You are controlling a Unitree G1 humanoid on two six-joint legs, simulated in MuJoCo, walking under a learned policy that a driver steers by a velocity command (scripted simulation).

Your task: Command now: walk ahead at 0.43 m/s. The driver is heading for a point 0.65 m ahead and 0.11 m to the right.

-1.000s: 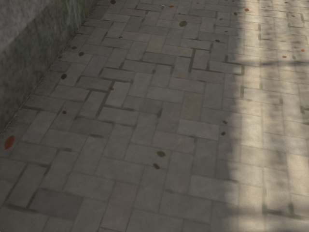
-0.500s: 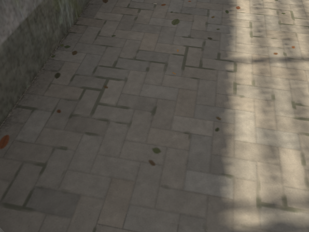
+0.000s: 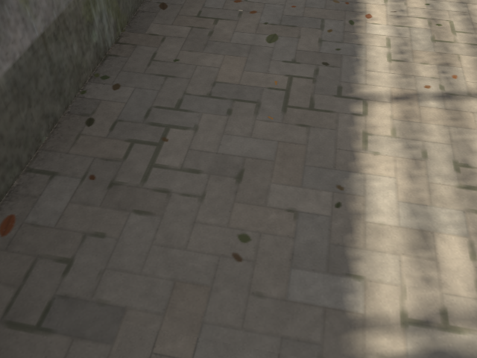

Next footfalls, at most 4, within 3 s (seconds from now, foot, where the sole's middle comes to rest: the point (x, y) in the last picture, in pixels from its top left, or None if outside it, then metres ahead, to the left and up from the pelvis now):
0.36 left None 0.29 0.17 -0.61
0.76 right None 0.24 -0.06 -0.60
1.56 left None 0.26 0.11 -0.61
1.86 right None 0.24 -0.16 -0.61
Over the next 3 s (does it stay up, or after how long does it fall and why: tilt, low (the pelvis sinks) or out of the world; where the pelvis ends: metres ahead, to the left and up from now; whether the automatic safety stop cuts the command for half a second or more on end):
stays up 0.63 -0.24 0.16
